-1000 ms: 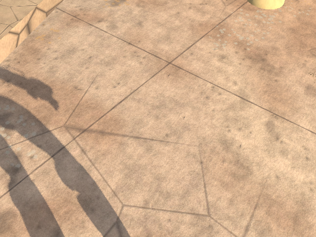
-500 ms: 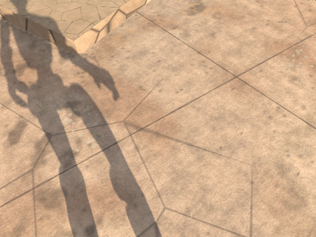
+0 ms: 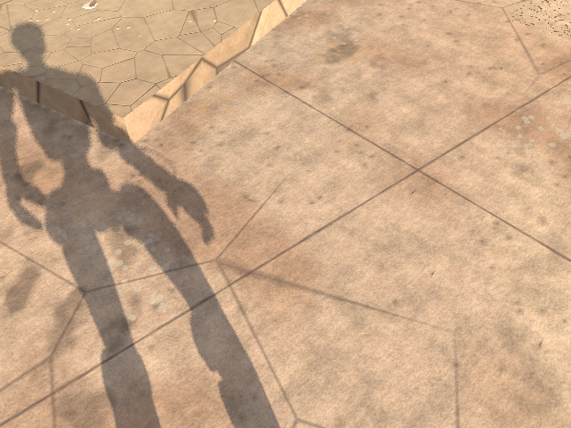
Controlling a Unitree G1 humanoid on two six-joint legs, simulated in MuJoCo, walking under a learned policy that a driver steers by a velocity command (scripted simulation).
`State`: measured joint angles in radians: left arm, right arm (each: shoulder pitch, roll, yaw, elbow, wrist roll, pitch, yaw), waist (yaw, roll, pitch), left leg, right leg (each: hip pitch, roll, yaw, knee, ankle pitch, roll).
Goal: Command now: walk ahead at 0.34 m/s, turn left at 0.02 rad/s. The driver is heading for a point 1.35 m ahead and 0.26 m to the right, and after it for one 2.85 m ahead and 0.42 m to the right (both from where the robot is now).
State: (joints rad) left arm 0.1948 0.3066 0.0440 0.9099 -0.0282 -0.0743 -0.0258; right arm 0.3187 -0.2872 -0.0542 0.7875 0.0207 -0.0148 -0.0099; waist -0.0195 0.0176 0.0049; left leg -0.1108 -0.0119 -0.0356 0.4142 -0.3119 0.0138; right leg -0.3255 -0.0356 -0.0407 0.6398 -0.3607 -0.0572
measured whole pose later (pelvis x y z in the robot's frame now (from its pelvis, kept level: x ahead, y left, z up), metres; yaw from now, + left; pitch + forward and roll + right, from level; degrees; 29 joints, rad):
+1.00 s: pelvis +0.51 -0.03 +0.00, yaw -1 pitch +2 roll +3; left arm 0.05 0.26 0.02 0.76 -0.01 -0.08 -0.03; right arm 0.36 -0.28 -0.06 0.88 0.02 -0.08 0.01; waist -0.08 -0.04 0.03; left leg 0.04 -0.07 0.05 0.22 -0.29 0.03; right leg -0.60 -0.09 0.03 0.55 0.04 -0.01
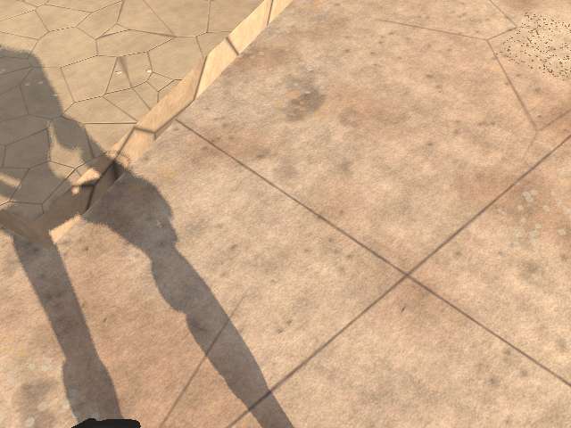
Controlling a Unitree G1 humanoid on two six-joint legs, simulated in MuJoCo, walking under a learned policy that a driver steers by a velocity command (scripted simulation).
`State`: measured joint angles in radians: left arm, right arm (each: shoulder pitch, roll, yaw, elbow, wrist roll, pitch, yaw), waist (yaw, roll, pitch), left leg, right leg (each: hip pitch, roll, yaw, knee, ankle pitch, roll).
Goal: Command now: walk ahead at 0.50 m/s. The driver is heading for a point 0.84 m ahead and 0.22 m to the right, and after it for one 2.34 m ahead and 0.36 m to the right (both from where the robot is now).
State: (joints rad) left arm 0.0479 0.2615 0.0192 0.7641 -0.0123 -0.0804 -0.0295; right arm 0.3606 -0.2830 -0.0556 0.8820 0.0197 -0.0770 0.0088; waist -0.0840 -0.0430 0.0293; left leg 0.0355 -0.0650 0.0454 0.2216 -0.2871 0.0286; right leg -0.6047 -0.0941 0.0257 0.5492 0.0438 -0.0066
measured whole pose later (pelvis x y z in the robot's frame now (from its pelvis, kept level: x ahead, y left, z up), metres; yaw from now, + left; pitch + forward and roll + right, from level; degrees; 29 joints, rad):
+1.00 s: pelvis +0.41 -0.01 +0.00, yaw -8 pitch +1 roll +2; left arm 0.20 0.29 0.08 0.82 -0.01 0.05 0.03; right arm 0.08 -0.27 -0.06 0.88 -0.01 -0.01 -0.04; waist 0.00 -0.01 0.05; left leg -0.28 0.03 0.19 0.39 -0.12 0.04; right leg -0.46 -0.08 -0.02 0.81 -0.35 0.04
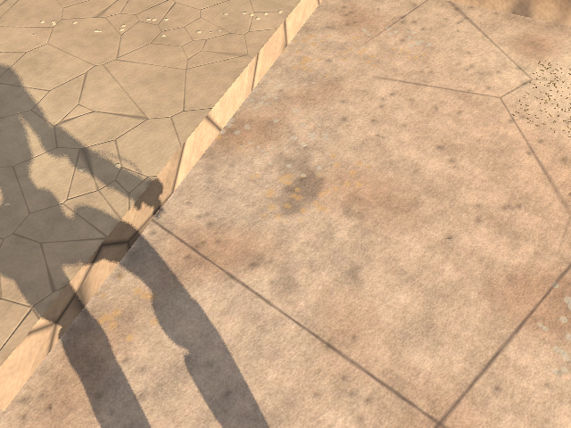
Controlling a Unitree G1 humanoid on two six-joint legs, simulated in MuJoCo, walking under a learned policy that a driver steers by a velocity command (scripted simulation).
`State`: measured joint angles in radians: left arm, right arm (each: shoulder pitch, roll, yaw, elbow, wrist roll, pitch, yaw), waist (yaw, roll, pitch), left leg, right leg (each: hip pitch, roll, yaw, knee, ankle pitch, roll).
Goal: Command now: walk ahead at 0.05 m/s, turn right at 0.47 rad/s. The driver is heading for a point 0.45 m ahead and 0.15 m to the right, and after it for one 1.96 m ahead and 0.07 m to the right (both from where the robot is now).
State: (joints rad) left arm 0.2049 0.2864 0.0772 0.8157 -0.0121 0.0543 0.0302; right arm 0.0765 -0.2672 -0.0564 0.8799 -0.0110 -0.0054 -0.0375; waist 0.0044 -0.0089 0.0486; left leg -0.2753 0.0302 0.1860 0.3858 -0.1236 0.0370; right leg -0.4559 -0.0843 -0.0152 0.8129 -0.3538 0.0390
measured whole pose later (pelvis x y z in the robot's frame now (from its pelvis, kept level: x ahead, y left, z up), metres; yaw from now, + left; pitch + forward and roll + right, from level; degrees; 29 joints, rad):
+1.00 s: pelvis +0.04 -0.03 +0.00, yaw -25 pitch +0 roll +0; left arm 0.24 0.26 0.05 0.76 0.00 0.01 0.02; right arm 0.18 -0.28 -0.04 0.91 0.02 -0.02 0.00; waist -0.02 0.02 0.01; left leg -0.29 0.02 -0.01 0.69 -0.44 0.00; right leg -0.18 0.02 0.03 0.48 -0.31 -0.02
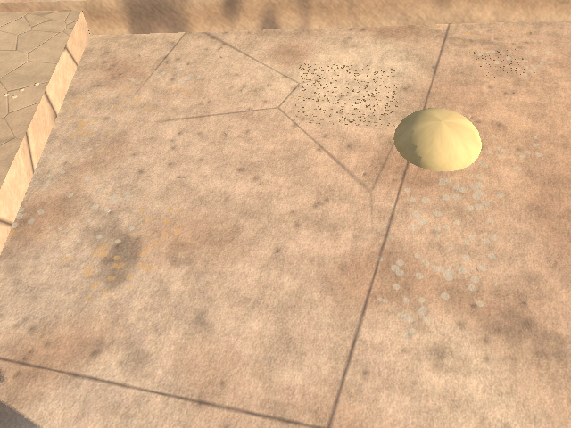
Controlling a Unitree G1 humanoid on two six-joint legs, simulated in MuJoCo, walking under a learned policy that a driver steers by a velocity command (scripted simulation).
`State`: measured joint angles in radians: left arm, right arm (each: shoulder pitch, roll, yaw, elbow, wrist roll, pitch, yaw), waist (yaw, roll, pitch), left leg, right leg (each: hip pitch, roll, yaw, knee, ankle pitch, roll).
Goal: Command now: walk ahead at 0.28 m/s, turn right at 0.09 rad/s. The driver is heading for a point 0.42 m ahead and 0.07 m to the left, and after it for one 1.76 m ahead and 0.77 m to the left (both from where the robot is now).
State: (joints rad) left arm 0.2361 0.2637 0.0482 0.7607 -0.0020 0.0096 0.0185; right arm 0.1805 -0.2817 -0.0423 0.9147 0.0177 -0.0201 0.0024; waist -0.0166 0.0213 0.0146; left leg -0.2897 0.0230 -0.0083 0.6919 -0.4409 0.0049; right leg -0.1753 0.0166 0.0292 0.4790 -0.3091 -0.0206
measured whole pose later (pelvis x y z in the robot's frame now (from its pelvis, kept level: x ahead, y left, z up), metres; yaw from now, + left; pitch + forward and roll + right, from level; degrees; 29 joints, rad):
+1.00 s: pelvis +0.36 +0.05 +0.00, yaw +14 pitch +1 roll +0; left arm 0.07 0.25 0.04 0.70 0.03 -0.03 0.02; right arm 0.22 -0.34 -0.08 0.79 0.02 0.05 -0.03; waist -0.03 0.03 0.08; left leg -0.48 0.01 -0.04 1.12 -0.50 -0.08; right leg -0.38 -0.02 -0.08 0.44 -0.09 -0.03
